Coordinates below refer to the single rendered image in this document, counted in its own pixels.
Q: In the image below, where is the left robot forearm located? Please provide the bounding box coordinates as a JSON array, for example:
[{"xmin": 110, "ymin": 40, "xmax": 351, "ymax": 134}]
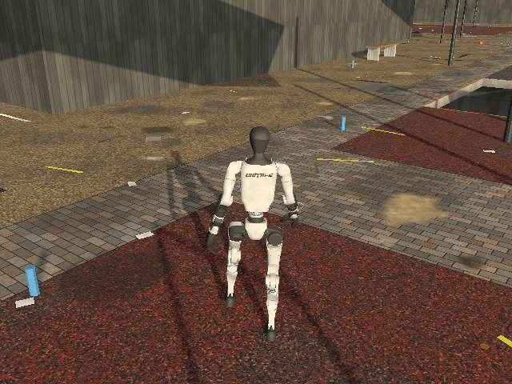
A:
[{"xmin": 209, "ymin": 194, "xmax": 227, "ymax": 234}]

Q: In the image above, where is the robot right shin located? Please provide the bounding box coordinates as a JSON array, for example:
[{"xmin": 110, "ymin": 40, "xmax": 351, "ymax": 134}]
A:
[{"xmin": 266, "ymin": 275, "xmax": 279, "ymax": 330}]

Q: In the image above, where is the robot shin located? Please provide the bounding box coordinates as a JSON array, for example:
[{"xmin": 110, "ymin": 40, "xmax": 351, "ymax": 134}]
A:
[
  {"xmin": 226, "ymin": 249, "xmax": 238, "ymax": 297},
  {"xmin": 266, "ymin": 275, "xmax": 279, "ymax": 330}
]

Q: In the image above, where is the right robot hand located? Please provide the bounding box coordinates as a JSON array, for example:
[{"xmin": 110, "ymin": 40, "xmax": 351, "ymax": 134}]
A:
[{"xmin": 280, "ymin": 214, "xmax": 299, "ymax": 229}]

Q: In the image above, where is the robot right upper arm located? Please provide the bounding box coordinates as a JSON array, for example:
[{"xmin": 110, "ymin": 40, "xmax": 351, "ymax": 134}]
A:
[{"xmin": 275, "ymin": 162, "xmax": 295, "ymax": 205}]

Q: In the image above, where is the right robot forearm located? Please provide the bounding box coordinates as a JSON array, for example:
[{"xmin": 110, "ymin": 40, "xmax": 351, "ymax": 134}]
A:
[{"xmin": 286, "ymin": 193, "xmax": 298, "ymax": 218}]

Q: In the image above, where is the robot left upper arm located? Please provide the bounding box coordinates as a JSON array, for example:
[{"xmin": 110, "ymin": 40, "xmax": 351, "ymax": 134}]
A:
[{"xmin": 220, "ymin": 161, "xmax": 242, "ymax": 206}]

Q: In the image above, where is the left robot hand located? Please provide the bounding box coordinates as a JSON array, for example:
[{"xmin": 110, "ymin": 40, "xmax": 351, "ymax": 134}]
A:
[{"xmin": 206, "ymin": 231, "xmax": 224, "ymax": 255}]

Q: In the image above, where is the robot left shin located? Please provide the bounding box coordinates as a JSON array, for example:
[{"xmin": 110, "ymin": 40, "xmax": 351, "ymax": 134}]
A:
[{"xmin": 226, "ymin": 249, "xmax": 238, "ymax": 297}]

